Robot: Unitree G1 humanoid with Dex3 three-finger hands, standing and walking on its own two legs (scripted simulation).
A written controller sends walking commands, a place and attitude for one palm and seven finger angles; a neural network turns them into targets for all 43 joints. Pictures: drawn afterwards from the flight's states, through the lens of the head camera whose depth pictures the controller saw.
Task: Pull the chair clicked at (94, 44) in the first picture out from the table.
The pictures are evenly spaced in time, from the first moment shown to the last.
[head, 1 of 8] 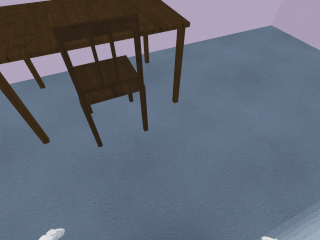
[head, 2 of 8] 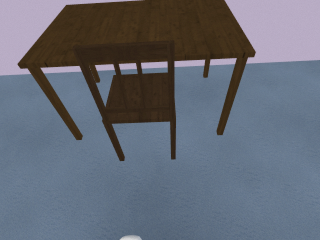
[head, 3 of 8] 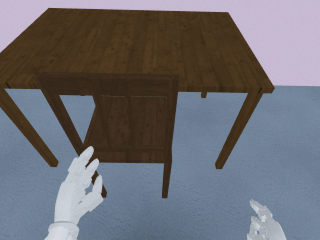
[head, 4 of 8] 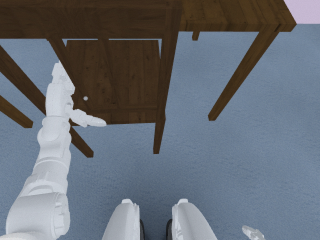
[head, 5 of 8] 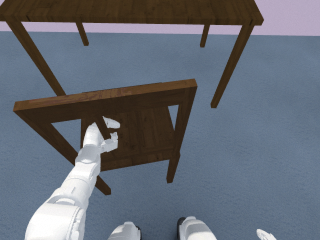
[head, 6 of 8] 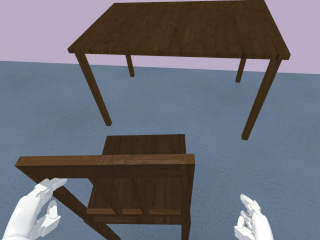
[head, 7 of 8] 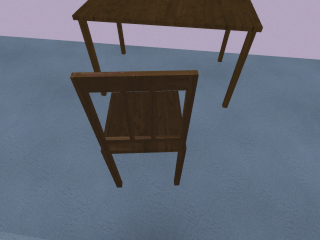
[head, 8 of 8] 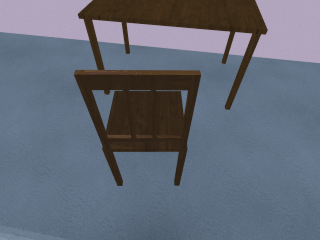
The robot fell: no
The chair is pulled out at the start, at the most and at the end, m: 0.00 0.60 0.60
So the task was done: yes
